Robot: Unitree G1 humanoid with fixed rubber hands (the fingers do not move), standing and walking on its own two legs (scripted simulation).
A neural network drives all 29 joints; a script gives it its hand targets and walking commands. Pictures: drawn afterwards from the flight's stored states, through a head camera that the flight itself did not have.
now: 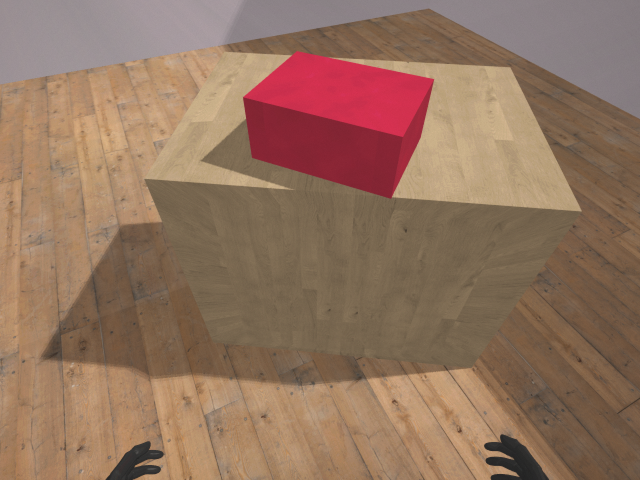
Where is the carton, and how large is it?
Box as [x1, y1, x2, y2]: [243, 51, 433, 198]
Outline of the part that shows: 243,97 252,157 390,198 420,137 433,79 297,51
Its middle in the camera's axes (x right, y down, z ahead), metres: +0.04 -0.25 +0.82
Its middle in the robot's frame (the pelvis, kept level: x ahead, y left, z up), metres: +0.80 -0.01 +0.03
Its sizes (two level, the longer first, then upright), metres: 0.314 0.230 0.140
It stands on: a pedestal, 0.71 m high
